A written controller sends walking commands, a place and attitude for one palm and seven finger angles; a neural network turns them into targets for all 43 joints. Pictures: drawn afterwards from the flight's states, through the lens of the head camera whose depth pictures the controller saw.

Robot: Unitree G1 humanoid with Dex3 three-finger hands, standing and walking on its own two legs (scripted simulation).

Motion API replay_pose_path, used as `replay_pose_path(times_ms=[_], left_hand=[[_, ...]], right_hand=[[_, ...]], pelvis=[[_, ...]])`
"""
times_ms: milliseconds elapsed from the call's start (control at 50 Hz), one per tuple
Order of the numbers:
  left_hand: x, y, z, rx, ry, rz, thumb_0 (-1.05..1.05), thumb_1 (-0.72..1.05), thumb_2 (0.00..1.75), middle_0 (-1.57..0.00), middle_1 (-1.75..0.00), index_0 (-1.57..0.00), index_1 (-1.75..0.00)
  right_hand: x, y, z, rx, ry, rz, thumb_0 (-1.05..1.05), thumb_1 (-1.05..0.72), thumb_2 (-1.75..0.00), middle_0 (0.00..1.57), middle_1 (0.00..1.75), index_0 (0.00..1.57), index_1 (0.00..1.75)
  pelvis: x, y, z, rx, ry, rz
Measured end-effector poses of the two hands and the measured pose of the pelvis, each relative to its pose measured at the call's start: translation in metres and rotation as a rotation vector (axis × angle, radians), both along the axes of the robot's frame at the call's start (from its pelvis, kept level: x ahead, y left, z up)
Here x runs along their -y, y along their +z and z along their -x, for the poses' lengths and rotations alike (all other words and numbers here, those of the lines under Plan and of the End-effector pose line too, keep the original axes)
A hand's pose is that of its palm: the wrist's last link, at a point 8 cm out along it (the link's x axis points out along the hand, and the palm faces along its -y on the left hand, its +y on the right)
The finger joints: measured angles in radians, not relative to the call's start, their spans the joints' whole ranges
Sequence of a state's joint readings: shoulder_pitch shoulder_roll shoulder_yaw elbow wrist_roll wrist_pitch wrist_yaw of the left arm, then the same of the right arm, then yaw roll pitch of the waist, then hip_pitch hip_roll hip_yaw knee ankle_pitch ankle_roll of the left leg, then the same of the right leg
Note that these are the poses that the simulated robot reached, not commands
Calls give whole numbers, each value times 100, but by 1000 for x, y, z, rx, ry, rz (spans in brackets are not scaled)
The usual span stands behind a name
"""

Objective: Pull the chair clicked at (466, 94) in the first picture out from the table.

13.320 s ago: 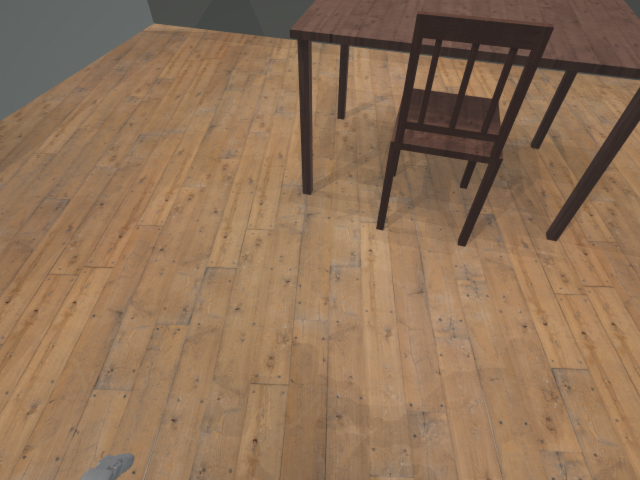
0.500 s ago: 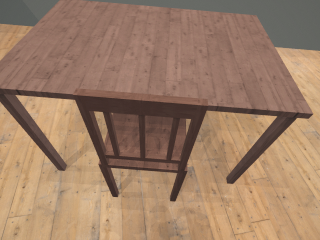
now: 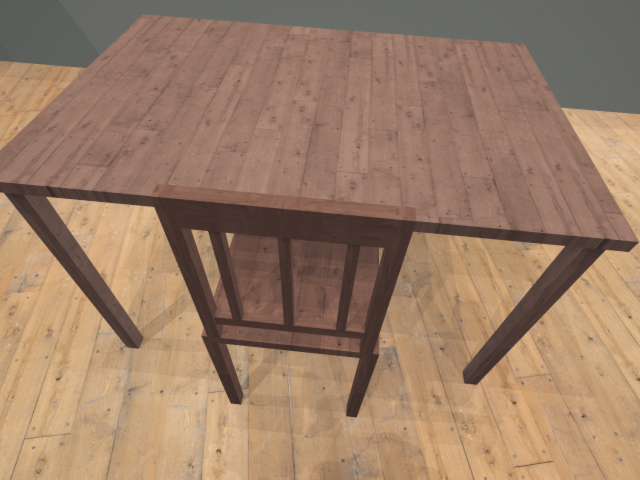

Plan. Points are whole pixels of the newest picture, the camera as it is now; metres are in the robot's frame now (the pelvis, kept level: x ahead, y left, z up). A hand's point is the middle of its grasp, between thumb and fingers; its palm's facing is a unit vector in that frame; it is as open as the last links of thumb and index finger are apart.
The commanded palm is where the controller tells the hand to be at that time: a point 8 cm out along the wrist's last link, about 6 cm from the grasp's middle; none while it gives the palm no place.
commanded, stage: come to a stop and stand still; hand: left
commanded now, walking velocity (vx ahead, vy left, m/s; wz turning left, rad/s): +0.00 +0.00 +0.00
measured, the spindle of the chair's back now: (287, 283) +0.44 +0.08 -0.09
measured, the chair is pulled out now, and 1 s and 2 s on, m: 0.00 0.00 0.00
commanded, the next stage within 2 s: look again from close up in 0.46 s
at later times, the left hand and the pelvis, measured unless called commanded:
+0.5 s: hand out of the picture +0.04 +0.19 -0.15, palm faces +0.01 -0.95 -0.31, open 7.4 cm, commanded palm none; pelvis -0.01 -0.02 +0.01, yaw +1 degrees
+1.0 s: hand out of the picture +0.04 +0.18 -0.17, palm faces +0.00 -0.97 -0.23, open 7.4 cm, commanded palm none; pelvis +0.00 -0.01 +0.01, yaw +0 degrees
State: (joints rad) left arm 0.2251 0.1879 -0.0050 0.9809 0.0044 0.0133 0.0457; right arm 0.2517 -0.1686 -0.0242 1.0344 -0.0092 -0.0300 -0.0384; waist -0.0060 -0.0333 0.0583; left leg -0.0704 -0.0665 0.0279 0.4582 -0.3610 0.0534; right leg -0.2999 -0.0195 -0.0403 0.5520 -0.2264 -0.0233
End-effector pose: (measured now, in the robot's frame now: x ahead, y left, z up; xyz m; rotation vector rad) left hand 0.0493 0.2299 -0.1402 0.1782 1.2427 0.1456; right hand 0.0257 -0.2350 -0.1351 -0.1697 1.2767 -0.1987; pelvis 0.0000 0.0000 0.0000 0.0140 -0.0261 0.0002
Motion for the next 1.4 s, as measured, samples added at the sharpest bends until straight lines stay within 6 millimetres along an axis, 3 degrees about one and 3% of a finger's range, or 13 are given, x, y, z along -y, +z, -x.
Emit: replay_pose_path(times_ms=[200,360,600,760,1160,1400], left_hand=[[-10,16,38,-48,15,-80,0,91,90,-20,-30,-20,-30],[-11,24,34,-38,13,-104,0,91,90,-20,-30,-20,-30],[-1,22,0,18,-23,-82,0,91,90,-20,-30,-20,-30],[7,15,-8,24,-29,-46,0,91,90,-20,-30,-20,-30],[-2,5,40,-73,22,-12,0,91,90,-20,-30,-20,-30],[-2,1,65,-119,40,8,0,91,90,-20,-30,-20,-30]], right_hand=[[41,3,-38,105,60,24,0,-91,-90,20,30,20,30],[47,-1,-23,45,79,5,0,-91,-90,20,30,20,30],[39,-5,23,-92,38,-25,0,-91,-90,20,30,20,30],[31,-2,36,-124,14,-21,0,-91,-90,20,30,20,30],[0,0,17,-70,24,-31,0,-91,-90,20,30,20,30],[-17,-2,28,-88,16,-47,0,-91,-90,20,30,20,30]], pelvis=[[14,1,9,-2,2,8],[21,4,14,-13,13,7],[24,6,12,-16,15,8],[21,7,8,-13,14,12],[4,7,4,5,7,20],[-5,8,5,13,5,21]])
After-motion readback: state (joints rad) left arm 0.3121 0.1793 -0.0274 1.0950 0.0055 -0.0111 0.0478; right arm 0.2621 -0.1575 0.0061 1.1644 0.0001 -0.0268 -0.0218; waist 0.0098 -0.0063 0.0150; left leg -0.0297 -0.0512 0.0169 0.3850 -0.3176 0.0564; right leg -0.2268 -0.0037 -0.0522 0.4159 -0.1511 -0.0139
